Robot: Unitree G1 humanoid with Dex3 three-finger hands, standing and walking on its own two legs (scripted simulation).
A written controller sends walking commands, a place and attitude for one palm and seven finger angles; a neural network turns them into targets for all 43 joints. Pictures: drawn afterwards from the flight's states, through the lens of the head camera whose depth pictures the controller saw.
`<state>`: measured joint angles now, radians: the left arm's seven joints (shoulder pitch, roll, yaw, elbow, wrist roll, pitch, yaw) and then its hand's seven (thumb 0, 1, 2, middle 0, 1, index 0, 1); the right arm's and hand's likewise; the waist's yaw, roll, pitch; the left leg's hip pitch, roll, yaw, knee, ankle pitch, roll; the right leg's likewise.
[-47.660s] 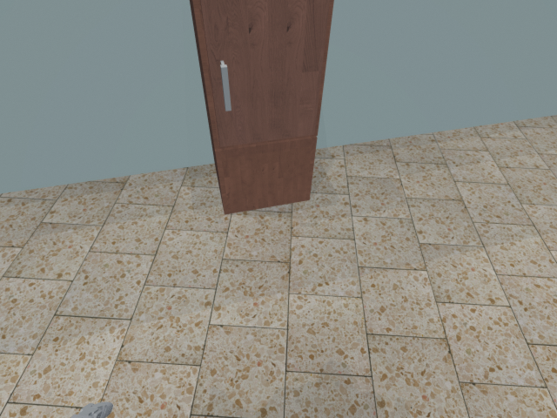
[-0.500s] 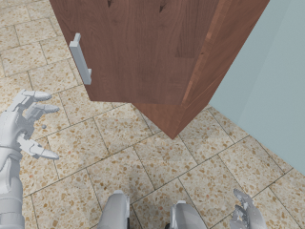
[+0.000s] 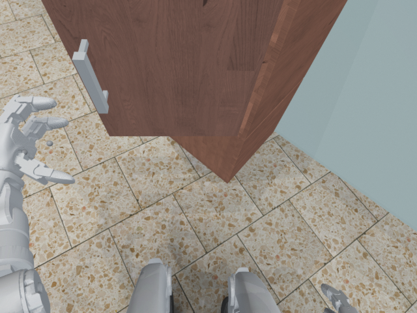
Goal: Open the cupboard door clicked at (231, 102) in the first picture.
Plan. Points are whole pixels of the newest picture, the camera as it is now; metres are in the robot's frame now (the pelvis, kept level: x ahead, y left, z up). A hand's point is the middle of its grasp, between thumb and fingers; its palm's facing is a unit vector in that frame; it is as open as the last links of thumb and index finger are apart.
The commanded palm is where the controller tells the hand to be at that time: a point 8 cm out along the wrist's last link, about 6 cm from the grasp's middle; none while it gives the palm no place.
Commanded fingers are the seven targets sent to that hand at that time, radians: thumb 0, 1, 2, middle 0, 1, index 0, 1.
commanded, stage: move the hooked fingers beside the handle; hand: left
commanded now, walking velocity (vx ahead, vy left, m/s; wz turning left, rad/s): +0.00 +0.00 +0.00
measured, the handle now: (94, 79) +0.56 +0.25 +0.03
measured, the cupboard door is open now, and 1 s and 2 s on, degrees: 44 44 44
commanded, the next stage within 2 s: slide the fingers in behind the handle in 1.58 s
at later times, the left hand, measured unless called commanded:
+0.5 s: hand (58, 110) +0.47 +0.30 +0.04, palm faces +0.07 -1.00 -0.04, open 14.0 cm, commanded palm +0.46 +0.33 +0.04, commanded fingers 0.00 -0.50 0.30 -0.30 -1.20 -0.30 -1.20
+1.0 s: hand (61, 100) +0.51 +0.31 +0.02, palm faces +0.04 -1.00 -0.02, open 14.0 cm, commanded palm +0.50 +0.33 +0.04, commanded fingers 0.00 -0.50 0.30 -0.30 -1.20 -0.30 -1.20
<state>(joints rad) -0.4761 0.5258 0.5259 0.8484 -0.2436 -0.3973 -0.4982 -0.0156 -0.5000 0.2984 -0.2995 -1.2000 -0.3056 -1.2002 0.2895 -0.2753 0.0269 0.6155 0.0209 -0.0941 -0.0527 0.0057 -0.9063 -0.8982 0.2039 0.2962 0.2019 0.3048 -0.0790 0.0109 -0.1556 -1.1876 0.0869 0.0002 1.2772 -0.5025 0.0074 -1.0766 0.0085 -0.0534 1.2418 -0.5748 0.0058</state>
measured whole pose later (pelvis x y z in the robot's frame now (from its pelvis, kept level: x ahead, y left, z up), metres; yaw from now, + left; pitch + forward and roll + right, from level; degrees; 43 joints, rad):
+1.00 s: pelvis -0.01 +0.01 -0.03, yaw -3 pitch +32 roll -7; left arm -0.93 0.83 0.62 1.15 -0.08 -0.31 -0.52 -0.02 -0.50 0.30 -0.30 -1.20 -0.30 -1.20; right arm 0.33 -0.28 0.08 0.60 0.00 0.04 -0.03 0.00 -0.91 -0.90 0.20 0.30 0.20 0.30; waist -0.19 0.02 -0.12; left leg -1.45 0.11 -0.03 1.41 -0.52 0.02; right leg -1.32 0.04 -0.07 1.33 -0.57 0.02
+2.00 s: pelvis -0.01 +0.00 -0.02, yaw -2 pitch +29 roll -6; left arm -0.89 0.73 0.56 1.15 -0.11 -0.36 -0.45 -0.02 -0.50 0.30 -0.30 -1.20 -0.30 -1.20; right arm 0.31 -0.28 0.07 0.62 0.00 0.04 -0.03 0.00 -0.91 -0.90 0.20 0.30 0.20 0.30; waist -0.17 0.03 -0.13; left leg -1.38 0.11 -0.03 1.37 -0.51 0.01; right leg -1.25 0.04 -0.07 1.31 -0.57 0.00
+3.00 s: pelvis +0.00 +0.00 -0.02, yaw -1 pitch +28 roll -4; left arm -0.86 0.56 0.46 1.12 -0.08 -0.44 -0.27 -0.02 -0.50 0.30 -0.30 -1.20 -0.30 -1.20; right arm 0.31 -0.26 0.04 0.64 -0.02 0.04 -0.01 0.00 -0.91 -0.90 0.20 0.30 0.20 0.30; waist -0.17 0.03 -0.14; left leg -1.32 0.10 -0.03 1.34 -0.51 0.00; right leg -1.20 0.03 -0.07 1.29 -0.58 0.00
